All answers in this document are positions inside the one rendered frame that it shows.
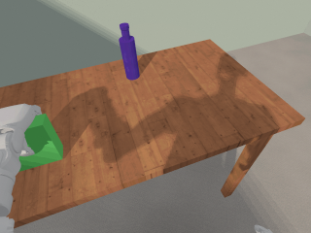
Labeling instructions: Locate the table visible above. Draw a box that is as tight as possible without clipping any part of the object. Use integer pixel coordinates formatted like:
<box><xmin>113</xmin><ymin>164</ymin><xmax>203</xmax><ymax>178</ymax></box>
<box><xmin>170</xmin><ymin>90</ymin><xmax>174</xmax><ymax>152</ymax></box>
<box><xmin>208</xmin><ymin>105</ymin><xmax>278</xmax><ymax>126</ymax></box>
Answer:
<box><xmin>0</xmin><ymin>39</ymin><xmax>305</xmax><ymax>229</ymax></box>

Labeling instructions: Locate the left robot upper arm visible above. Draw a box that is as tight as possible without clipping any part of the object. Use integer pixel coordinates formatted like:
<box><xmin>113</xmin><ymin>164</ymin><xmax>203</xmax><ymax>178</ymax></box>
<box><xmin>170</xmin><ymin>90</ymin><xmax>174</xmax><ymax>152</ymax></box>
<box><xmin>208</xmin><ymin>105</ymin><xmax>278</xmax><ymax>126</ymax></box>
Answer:
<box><xmin>0</xmin><ymin>216</ymin><xmax>15</xmax><ymax>233</ymax></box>

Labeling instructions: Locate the robot left hand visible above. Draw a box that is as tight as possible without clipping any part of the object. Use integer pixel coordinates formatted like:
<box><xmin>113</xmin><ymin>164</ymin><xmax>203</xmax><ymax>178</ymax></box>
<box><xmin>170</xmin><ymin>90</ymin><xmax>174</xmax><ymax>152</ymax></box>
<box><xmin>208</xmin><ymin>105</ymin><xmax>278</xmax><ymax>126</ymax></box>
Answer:
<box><xmin>0</xmin><ymin>103</ymin><xmax>42</xmax><ymax>157</ymax></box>

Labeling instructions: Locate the sponge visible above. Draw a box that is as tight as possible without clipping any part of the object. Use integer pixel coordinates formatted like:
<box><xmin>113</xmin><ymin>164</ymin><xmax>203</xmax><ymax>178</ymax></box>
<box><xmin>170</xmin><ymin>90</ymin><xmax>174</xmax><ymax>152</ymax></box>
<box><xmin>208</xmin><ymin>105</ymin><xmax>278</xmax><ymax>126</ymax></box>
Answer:
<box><xmin>18</xmin><ymin>114</ymin><xmax>63</xmax><ymax>172</ymax></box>

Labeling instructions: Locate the left robot forearm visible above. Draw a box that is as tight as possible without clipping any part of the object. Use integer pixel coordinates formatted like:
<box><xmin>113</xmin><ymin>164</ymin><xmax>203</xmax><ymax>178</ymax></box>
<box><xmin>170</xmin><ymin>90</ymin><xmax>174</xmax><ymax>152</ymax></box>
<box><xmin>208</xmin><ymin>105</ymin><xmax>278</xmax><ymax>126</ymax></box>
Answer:
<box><xmin>0</xmin><ymin>125</ymin><xmax>25</xmax><ymax>217</ymax></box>

